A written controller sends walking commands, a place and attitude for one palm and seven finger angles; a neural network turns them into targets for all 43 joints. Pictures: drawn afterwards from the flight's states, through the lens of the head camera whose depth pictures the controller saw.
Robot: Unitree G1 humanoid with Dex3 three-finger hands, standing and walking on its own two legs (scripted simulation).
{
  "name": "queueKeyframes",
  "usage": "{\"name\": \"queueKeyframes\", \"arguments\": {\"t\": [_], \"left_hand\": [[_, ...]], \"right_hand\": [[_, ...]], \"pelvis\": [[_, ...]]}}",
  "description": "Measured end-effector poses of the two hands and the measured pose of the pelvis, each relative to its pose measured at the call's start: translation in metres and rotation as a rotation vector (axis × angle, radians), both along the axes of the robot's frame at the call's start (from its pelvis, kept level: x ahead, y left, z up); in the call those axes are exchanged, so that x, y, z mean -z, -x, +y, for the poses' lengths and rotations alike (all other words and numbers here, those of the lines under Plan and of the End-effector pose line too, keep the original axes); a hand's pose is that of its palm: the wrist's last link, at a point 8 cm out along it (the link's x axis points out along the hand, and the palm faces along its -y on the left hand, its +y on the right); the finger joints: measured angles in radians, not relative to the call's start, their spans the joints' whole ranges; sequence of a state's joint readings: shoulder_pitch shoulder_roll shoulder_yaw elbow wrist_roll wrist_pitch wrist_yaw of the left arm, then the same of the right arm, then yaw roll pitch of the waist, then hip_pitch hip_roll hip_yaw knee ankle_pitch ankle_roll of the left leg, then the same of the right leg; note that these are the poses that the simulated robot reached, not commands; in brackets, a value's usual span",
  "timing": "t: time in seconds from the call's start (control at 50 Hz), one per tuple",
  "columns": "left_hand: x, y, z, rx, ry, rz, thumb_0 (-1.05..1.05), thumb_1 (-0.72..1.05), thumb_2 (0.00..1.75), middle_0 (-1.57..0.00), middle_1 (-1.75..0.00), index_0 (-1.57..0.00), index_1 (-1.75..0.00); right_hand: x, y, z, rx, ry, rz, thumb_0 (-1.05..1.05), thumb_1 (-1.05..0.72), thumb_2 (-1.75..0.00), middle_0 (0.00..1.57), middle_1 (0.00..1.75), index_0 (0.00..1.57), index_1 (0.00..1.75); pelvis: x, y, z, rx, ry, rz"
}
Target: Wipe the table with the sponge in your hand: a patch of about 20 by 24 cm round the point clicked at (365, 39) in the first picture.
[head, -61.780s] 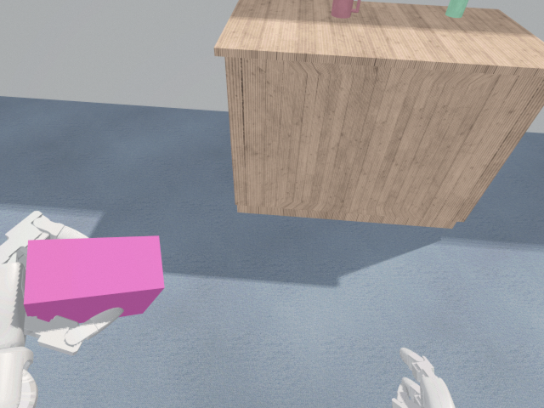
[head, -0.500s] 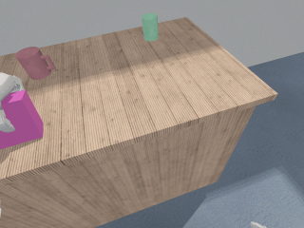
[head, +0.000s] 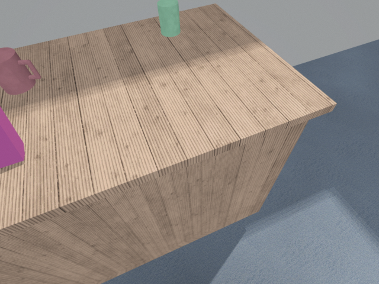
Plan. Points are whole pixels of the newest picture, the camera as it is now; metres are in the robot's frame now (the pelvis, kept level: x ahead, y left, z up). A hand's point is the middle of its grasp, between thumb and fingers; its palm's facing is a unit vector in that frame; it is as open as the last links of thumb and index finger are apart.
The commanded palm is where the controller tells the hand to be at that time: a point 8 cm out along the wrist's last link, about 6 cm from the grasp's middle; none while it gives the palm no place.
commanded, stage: wipe forward along the first lane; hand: left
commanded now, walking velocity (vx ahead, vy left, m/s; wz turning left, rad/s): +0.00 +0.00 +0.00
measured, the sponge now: out of the picture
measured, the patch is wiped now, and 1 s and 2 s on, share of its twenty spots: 0.95 0.95 0.95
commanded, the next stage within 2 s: slide across to the middle lane in 0.52 s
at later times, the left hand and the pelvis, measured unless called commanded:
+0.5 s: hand out of the picture +0.41 +0.45 +0.18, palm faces -0.22 +0.01 -0.97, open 10.5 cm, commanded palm +0.42 +0.44 +0.21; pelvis +0.02 +0.02 +0.00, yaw +1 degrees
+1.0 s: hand out of the picture +0.42 +0.43 +0.18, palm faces -0.13 +0.06 -0.99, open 10.5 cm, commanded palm +0.42 +0.40 +0.23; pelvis +0.04 +0.03 +0.01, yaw +3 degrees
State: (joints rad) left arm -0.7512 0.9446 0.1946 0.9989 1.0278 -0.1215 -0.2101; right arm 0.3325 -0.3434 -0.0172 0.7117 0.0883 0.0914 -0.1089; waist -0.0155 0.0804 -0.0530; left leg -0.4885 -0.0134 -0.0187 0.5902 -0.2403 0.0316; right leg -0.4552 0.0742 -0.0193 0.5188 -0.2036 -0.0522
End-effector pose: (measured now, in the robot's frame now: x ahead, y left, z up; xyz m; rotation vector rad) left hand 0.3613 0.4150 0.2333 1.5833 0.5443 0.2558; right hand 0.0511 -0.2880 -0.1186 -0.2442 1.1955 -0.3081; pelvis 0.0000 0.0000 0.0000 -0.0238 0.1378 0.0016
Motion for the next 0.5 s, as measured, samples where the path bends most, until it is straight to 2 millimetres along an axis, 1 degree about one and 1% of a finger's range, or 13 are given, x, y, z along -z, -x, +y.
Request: {"name": "queueKeyframes", "arguments": {"t": [0.12, 0.32, 0.42, 0.5], "left_hand": [[0.001, -0.006, 0.008, 0.004, 0.007, -0.018, 0.03, -0.61, 1.03, -0.81, -1.32, -0.77, -1.33], [0.001, -0.024, 0.017, 0.009, -0.002, 0.016, 0.03, -0.61, 1.03, -0.8, -1.32, -0.77, -1.34], [0.001, -0.034, 0.021, 0.021, -0.002, 0.031, 0.03, -0.61, 1.03, -0.8, -1.32, -0.77, -1.34], [0.0, -0.041, 0.025, 0.023, -0.001, 0.037, 0.03, -0.61, 1.03, -0.8, -1.32, -0.77, -1.34]], "right_hand": [[0.0, -0.001, 0.01, -0.005, -0.008, 0.027, 0.01, -0.91, -0.9, 0.2, 0.3, 0.2, 0.3], [-0.005, -0.017, 0.029, -0.024, -0.019, 0.008, 0.01, -0.91, -0.9, 0.2, 0.3, 0.2, 0.3], [-0.006, -0.021, 0.034, -0.033, -0.015, 0.017, 0.01, -0.91, -0.9, 0.2, 0.3, 0.2, 0.3], [-0.007, -0.021, 0.035, -0.036, -0.008, 0.041, 0.01, -0.91, -0.9, 0.2, 0.3, 0.2, 0.3]], "pelvis": [[-0.001, -0.003, 0.007, -0.005, 0.004, 0.013], [-0.003, -0.01, 0.018, -0.011, 0.009, 0.032], [-0.004, -0.015, 0.022, -0.013, 0.01, 0.042], [-0.005, -0.019, 0.025, -0.015, 0.011, 0.052]]}}
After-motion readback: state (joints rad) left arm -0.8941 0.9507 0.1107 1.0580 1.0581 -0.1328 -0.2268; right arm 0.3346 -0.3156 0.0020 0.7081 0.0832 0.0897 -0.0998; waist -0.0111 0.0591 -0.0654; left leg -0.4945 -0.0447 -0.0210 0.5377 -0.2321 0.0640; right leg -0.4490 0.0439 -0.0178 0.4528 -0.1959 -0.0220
